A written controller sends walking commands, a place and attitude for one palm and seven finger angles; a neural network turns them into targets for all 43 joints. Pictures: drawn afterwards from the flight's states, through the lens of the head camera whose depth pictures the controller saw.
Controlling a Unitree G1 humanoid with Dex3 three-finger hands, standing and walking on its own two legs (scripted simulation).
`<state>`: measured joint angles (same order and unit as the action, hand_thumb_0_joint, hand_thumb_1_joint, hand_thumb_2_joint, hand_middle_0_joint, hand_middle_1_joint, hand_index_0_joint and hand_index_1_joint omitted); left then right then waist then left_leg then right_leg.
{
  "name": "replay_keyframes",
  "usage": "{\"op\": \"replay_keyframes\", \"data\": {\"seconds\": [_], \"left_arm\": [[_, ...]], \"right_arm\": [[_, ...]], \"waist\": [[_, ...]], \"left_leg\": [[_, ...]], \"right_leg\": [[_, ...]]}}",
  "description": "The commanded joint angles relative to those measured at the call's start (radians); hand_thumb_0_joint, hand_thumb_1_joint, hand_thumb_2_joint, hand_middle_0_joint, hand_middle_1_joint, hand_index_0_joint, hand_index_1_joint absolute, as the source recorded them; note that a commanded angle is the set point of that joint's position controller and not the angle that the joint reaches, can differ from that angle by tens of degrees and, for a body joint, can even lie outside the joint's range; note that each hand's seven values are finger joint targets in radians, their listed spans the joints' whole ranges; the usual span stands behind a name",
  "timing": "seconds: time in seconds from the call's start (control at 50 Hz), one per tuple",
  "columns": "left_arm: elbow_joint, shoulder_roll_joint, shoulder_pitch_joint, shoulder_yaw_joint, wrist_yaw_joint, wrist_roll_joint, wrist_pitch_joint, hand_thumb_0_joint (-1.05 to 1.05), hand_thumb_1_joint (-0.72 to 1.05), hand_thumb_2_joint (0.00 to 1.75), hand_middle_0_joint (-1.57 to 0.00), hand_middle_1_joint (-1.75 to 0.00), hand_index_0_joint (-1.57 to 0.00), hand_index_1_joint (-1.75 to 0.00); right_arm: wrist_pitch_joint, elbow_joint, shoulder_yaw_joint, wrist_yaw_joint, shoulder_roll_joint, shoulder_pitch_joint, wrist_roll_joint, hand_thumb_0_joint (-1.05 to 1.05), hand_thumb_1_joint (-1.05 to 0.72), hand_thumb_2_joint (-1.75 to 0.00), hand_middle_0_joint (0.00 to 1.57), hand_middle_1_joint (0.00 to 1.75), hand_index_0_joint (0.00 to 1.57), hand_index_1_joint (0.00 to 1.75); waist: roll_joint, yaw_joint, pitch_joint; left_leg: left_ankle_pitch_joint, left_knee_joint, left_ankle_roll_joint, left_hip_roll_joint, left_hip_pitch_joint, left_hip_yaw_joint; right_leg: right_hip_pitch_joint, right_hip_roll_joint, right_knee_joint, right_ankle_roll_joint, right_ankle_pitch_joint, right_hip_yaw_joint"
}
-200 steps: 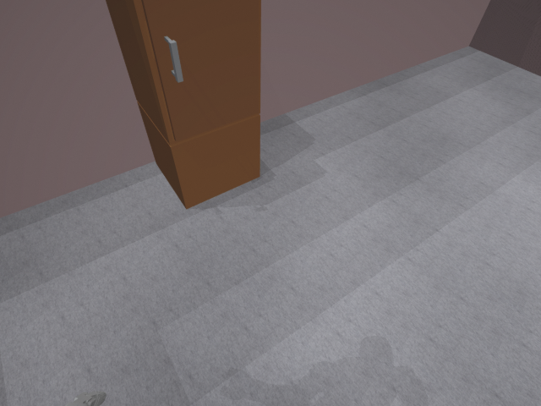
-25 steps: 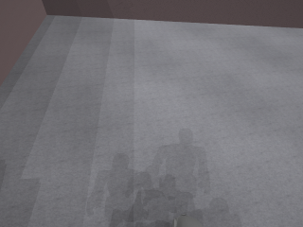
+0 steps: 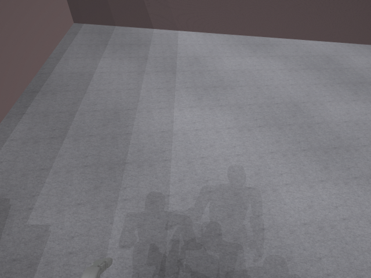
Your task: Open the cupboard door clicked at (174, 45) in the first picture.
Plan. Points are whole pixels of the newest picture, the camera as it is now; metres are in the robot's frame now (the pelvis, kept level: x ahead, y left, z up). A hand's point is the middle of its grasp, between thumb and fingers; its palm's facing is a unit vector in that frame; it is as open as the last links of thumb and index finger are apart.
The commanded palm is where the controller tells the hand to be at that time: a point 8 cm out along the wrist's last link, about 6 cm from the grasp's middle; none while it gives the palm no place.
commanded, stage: turn to face it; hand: left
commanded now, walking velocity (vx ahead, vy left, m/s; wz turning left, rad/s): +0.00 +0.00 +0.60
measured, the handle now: out of the picture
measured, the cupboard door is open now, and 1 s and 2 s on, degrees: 0 0 0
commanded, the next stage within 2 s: none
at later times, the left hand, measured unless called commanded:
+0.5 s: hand out of the picture +0.04 +0.19 -0.13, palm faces +0.29 -0.91 -0.29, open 7.4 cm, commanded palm none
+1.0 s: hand out of the picture -0.13 +0.19 -0.16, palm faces +0.59 -0.76 -0.27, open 7.4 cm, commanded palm none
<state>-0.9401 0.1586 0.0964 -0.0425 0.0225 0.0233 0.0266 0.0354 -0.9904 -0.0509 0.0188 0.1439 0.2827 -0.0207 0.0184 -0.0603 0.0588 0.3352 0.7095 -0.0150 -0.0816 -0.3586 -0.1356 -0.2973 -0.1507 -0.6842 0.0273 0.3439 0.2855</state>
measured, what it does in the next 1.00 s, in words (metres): steps on the spot, turning left: right foot, then left foot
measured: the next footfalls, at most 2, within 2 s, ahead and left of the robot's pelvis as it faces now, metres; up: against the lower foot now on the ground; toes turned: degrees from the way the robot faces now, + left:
right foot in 0.48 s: +0.06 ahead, -0.16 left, +0.00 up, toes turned +14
left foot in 0.88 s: -0.07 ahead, +0.09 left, +0.00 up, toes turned +38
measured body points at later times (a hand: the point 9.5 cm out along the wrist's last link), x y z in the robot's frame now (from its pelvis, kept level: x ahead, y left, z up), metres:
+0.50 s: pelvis -0.01 -0.04 +0.01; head +0.03 -0.05 +0.46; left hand +0.02 +0.24 -0.11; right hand +0.14 -0.28 -0.13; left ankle +0.02 +0.09 -0.71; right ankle +0.02 -0.17 -0.72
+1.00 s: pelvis -0.03 -0.03 +0.01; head +0.00 +0.03 +0.46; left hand -0.16 +0.23 -0.14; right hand +0.21 -0.17 -0.11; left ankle -0.10 +0.06 -0.72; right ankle +0.02 -0.17 -0.65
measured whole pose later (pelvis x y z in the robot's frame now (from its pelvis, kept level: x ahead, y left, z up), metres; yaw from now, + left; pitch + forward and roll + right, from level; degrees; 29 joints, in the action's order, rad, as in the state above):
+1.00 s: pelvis -0.03 -0.03 +0.01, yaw +36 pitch +1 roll +0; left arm -0.93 0.29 0.22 -0.08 0.01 0.02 0.07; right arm 0.02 -0.89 -0.05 0.02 0.23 0.12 -0.02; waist 0.05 0.01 0.11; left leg 0.32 0.60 0.02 -0.01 -0.30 -0.04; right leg -0.45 -0.13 -1.08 0.09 0.51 0.08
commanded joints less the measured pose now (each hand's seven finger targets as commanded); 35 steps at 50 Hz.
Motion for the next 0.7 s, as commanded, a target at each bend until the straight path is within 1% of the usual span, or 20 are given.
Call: {"op": "replay_keyframes", "data": {"seconds": [0.0,0.02,0.06,0.08,0.1,0.18,0.2,0.28,0.34,0.38,0.42,0.44,0.46,0.48,0.5,0.52,0.54,0.56,0.58,0.68], "left_arm": [[0.142,0.09,-0.044,-0.043,0.005,-0.005,0.012,0.0,0.9,0.9,-0.2,-0.3,-0.2,-0.3],[0.136,0.083,-0.053,-0.051,0.002,-0.002,0.009,0.0,0.9,0.9,-0.2,-0.3,-0.2,-0.3],[0.1,0.105,0.001,-0.06,-0.007,-0.001,0.002,0.0,0.9,0.9,-0.2,-0.3,-0.2,-0.3],[0.086,0.108,0.029,-0.06,-0.011,-0.003,0.0,0.0,0.9,0.9,-0.2,-0.3,-0.2,-0.3],[0.079,0.112,0.045,-0.06,-0.011,-0.005,0.001,0.0,0.9,0.9,-0.2,-0.3,-0.2,-0.3],[0.088,0.116,0.03,-0.055,-0.007,-0.01,0.002,0.0,0.9,0.9,-0.2,-0.3,-0.2,-0.3],[0.095,0.115,0.023,-0.054,-0.006,-0.011,0.002,0.0,0.9,0.9,-0.2,-0.3,-0.2,-0.3],[0.108,0.129,0.025,-0.051,-0.004,-0.013,0.004,0.0,0.9,0.9,-0.2,-0.3,-0.2,-0.3],[0.115,0.133,0.062,-0.049,-0.001,-0.017,0.004,0.0,0.9,0.9,-0.2,-0.3,-0.2,-0.3],[0.109,0.143,0.114,-0.047,0.001,-0.018,-0.002,0.0,0.9,0.9,-0.2,-0.3,-0.2,-0.3],[0.098,0.166,0.188,-0.054,0.004,-0.019,-0.009,0.0,0.9,0.9,-0.2,-0.3,-0.2,-0.3],[0.098,0.22,0.232,-0.066,0.01,-0.007,-0.018,0.0,0.9,0.9,-0.2,-0.3,-0.2,-0.3],[0.121,0.317,0.211,-0.081,0.016,0.01,-0.025,0.0,0.9,0.9,-0.2,-0.3,-0.2,-0.3],[0.148,0.322,0.152,-0.072,0.019,-0.001,-0.018,0.0,0.9,0.9,-0.2,-0.3,-0.2,-0.3],[0.159,0.289,0.087,-0.07,0.019,-0.002,-0.02,0.0,0.9,0.9,-0.2,-0.3,-0.2,-0.3],[0.165,0.252,0.041,-0.055,0.014,-0.003,-0.024,0.0,0.9,0.9,-0.2,-0.3,-0.2,-0.3],[0.166,0.224,0.015,-0.043,0.011,-0.002,-0.028,0.0,0.9,0.9,-0.2,-0.3,-0.2,-0.3],[0.166,0.21,0.03,-0.037,0.01,-0.001,-0.032,0.0,0.9,0.9,-0.2,-0.3,-0.2,-0.3],[0.161,0.205,0.046,-0.037,0.012,0.0,-0.035,0.0,0.9,0.9,-0.2,-0.3,-0.2,-0.3],[0.115,0.254,0.166,-0.047,0.01,0.008,-0.031,0.0,0.9,0.9,-0.2,-0.3,-0.2,-0.3]], "right_arm": [[-0.029,0.044,-0.07,-0.027,0.269,0.168,-0.015,0.0,-0.9,-0.9,0.2,0.3,0.2,0.3],[-0.032,0.05,-0.067,-0.035,0.258,0.128,-0.011,0.0,-0.9,-0.9,0.2,0.3,0.2,0.3],[-0.043,0.086,-0.049,-0.039,0.209,0.014,-0.008,0.0,-0.9,-0.9,0.2,0.3,0.2,0.3],[-0.048,0.098,-0.048,-0.041,0.203,-0.009,-0.005,0.0,-0.9,-0.9,0.2,0.3,0.2,0.3],[-0.05,0.1,-0.048,-0.042,0.207,-0.013,-0.004,0.0,-0.9,-0.9,0.2,0.3,0.2,0.3],[-0.044,0.093,-0.059,-0.038,0.233,0.013,-0.001,0.0,-0.9,-0.9,0.2,0.3,0.2,0.3],[-0.041,0.092,-0.061,-0.037,0.24,0.015,-0.002,0.0,-0.9,-0.9,0.2,0.3,0.2,0.3],[-0.026,0.106,-0.069,-0.028,0.265,-0.014,-0.004,0.0,-0.9,-0.9,0.2,0.3,0.2,0.3],[-0.015,0.126,-0.076,-0.023,0.288,-0.061,-0.006,0.0,-0.9,-0.9,0.2,0.3,0.2,0.3],[-0.009,0.141,-0.081,-0.018,0.294,-0.096,-0.006,0.0,-0.9,-0.9,0.2,0.3,0.2,0.3],[-0.002,0.162,-0.082,-0.013,0.282,-0.132,0.001,0.0,-0.9,-0.9,0.2,0.3,0.2,0.3],[0.001,0.176,-0.079,-0.007,0.238,-0.136,0.009,0.0,-0.9,-0.9,0.2,0.3,0.2,0.3],[0.002,0.205,-0.065,-0.004,0.162,-0.12,0.01,0.0,-0.9,-0.9,0.2,0.3,0.2,0.3],[0.006,0.212,-0.077,-0.004,0.225,-0.14,-0.004,0.0,-0.9,-0.9,0.2,0.3,0.2,0.3],[0.018,0.198,-0.079,0.0,0.219,-0.154,-0.007,0.0,-0.9,-0.9,0.2,0.3,0.2,0.3],[0.023,0.176,-0.077,0.007,0.219,-0.143,-0.008,0.0,-0.9,-0.9,0.2,0.3,0.2,0.3],[0.025,0.159,-0.073,0.014,0.211,-0.12,-0.008,0.0,-0.9,-0.9,0.2,0.3,0.2,0.3],[0.026,0.15,-0.069,0.016,0.201,-0.106,-0.006,0.0,-0.9,-0.9,0.2,0.3,0.2,0.3],[0.025,0.149,-0.066,0.018,0.195,-0.106,-0.001,0.0,-0.9,-0.9,0.2,0.3,0.2,0.3],[0.023,0.179,-0.047,0.019,0.175,-0.226,0.004,0.0,-0.9,-0.9,0.2,0.3,0.2,0.3]], "waist": [[-0.302,-0.039,-0.055],[-0.267,-0.019,-0.071],[-0.166,0.027,-0.091],[-0.14,0.038,-0.117],[-0.127,0.037,-0.136],[-0.104,0.013,-0.158],[-0.127,0.007,-0.154],[-0.16,0.005,-0.129],[-0.194,0.023,-0.128],[-0.187,0.043,-0.134],[-0.165,0.081,-0.137],[-0.032,0.103,-0.137],[0.297,0.101,-0.096],[0.227,0.092,-0.08],[0.21,0.062,-0.035],[0.168,0.038,0.015],[0.143,0.017,0.035],[0.136,0.019,0.016],[0.141,0.024,0.004],[0.154,0.096,-0.038]], "left_leg": [[-0.269,-0.46,0.196,-0.353,0.125,0.594],[-0.225,-0.446,0.18,-0.309,0.133,0.569],[-0.277,-0.408,0.153,-0.224,0.16,0.424],[-0.334,-0.396,0.15,-0.199,0.184,0.373],[-0.374,-0.39,0.158,-0.187,0.205,0.35],[-0.485,-0.364,0.189,-0.18,0.299,0.37],[-0.49,-0.362,0.194,-0.179,0.299,0.384],[-0.391,-0.368,0.197,-0.166,0.244,0.436],[-0.333,-0.364,0.187,-0.14,0.165,0.477],[-0.327,-0.342,0.174,-0.117,0.12,0.494],[-0.218,-0.297,0.117,-0.056,-0.009,0.476],[-0.072,-0.155,0.057,0.022,-0.14,0.401],[0.179,0.131,-0.03,0.173,-0.332,0.19],[0.218,0.327,-0.021,0.118,-0.269,0.212],[0.175,0.427,-0.016,0.096,-0.25,0.224],[0.102,0.495,-0.022,0.074,-0.249,0.204],[0.042,0.528,-0.035,0.062,-0.245,0.178],[0.015,0.536,-0.045,0.061,-0.243,0.157],[0.013,0.509,-0.052,0.058,-0.239,0.143],[0.104,0.253,-0.068,0.047,-0.178,0.078]], "right_leg": [[-0.318,0.05,-0.469,0.035,0.275,-0.213],[-0.36,0.045,-0.535,0.034,0.196,-0.266],[-0.345,0.032,-0.543,0.044,0.055,-0.283],[-0.326,0.032,-0.52,0.052,0.028,-0.28],[-0.303,0.037,-0.491,0.056,0.026,-0.282],[-0.285,0.063,-0.353,0.066,0.064,-0.275],[-0.275,0.068,-0.324,0.068,0.077,-0.278],[-0.214,0.089,-0.224,0.062,0.096,-0.278],[-0.115,0.112,-0.117,0.051,0.091,-0.275],[-0.025,0.133,0.008,0.041,0.062,-0.263],[0.157,0.128,0.221,0.027,-0.068,-0.249],[0.262,0.0,0.379,-0.014,-0.025,-0.363],[0.282,-0.294,0.494,-0.133,0.064,-0.686],[0.098,-0.369,0.502,-0.184,0.064,-0.662],[0.015,-0.296,0.497,-0.165,0.071,-0.612],[-0.018,-0.231,0.468,-0.139,0.001,-0.501],[-0.012,-0.18,0.426,-0.121,-0.102,-0.39],[0.024,-0.157,0.397,-0.115,-0.187,-0.33],[0.059,-0.154,0.381,-0.114,-0.258,-0.299],[0.193,-0.204,0.327,-0.145,-0.438,-0.254]]}}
